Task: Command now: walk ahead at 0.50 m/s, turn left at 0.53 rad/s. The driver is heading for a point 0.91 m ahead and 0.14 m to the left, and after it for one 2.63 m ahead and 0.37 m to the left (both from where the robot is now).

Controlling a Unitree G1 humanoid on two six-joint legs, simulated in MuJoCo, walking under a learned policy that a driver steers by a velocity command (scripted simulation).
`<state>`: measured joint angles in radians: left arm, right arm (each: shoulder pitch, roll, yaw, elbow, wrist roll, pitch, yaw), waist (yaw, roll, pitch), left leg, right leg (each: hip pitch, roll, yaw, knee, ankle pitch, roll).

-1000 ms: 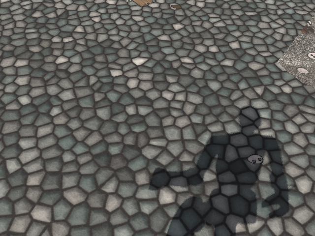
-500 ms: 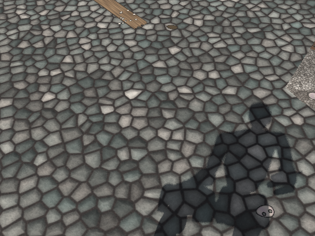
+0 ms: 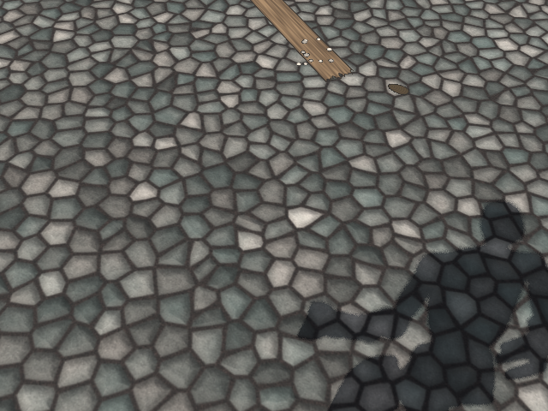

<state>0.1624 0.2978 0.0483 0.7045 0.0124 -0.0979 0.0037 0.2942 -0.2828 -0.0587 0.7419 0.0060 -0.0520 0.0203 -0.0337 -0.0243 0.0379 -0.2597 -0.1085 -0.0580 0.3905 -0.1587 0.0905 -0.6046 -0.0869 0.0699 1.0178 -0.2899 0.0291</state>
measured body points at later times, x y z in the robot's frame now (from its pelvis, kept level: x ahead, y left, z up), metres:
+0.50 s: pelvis +0.28 -0.04 +0.00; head +0.31 -0.05 +0.45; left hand +0.27 +0.25 -0.11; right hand +0.51 -0.27 -0.10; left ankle +0.28 +0.12 -0.66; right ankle +0.29 -0.15 -0.74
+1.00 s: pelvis +0.51 +0.12 +0.00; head +0.54 +0.14 +0.45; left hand +0.50 +0.43 -0.11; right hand +0.74 -0.06 -0.10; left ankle +0.48 +0.18 -0.74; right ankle +0.65 -0.01 -0.66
